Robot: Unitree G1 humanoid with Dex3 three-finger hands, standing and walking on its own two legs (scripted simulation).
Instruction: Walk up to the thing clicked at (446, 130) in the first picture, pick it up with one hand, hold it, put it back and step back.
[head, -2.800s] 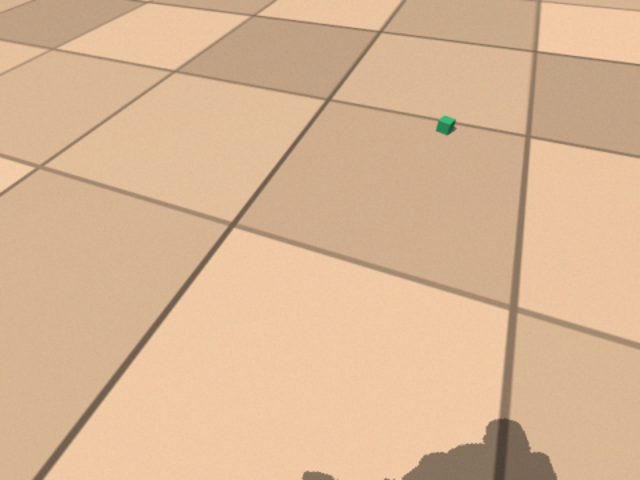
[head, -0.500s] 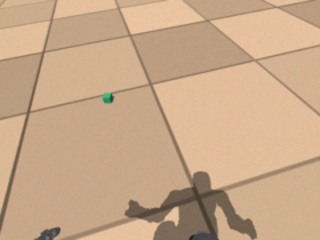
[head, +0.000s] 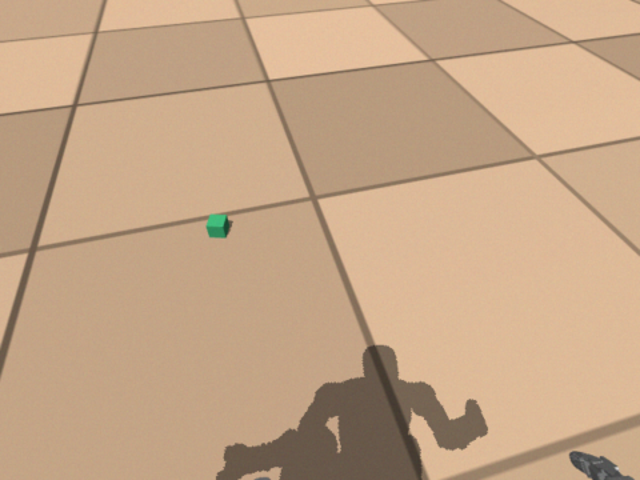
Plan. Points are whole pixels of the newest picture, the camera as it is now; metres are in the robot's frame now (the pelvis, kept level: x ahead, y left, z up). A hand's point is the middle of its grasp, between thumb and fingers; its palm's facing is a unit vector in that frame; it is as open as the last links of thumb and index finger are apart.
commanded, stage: walk up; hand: left
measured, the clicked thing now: (218, 226) +1.19 +0.47 -0.71
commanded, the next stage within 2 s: none
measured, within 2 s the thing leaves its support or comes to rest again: neither
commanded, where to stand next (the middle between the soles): +0.77 +0.27 m, yaw -7 degrees
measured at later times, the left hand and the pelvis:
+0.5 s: hand (141, 342) +0.35 +0.31 -0.09, palm faces -0.05 -0.88 -0.47, open 7.4 cm; pelvis +0.22 +0.04 +0.01, yaw -3 degrees
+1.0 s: hand (101, 282) +0.48 +0.44 -0.13, palm faces -0.13 -0.89 -0.43, open 7.4 cm; pelvis +0.40 +0.16 +0.01, yaw -5 degrees
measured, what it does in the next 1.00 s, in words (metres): walks ahead: right foot, then left foot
